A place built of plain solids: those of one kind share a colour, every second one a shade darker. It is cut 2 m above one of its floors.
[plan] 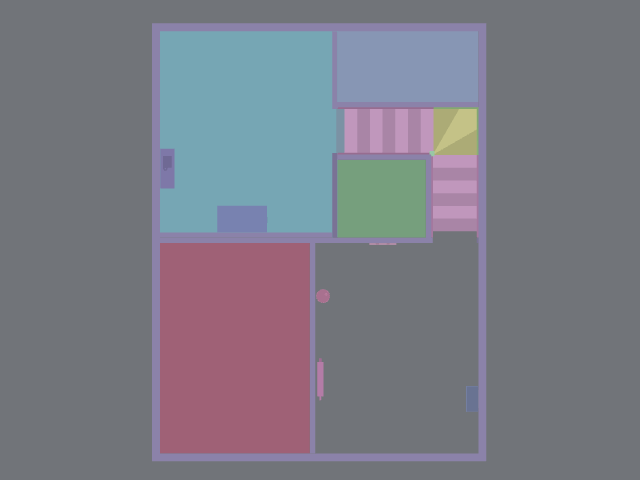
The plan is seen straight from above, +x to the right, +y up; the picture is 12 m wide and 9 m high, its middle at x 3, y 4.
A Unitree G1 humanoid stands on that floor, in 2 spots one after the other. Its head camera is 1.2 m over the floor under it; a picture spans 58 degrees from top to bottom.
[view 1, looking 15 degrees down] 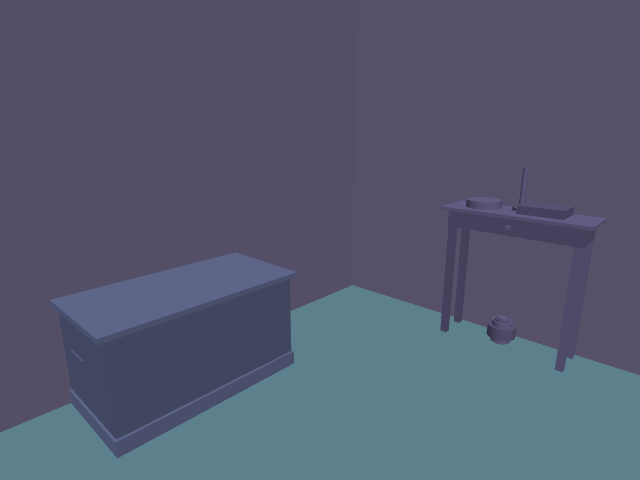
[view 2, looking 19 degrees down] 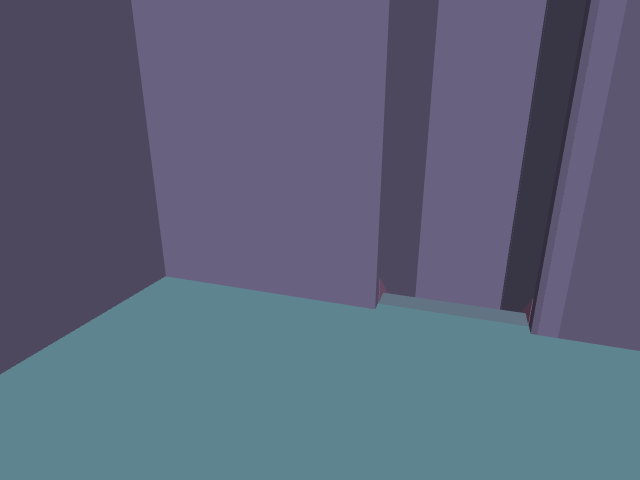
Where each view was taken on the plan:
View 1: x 2.46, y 6.10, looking -137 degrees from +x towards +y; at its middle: wall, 2.97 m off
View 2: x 1.00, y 6.03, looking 19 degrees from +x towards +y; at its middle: wall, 2.49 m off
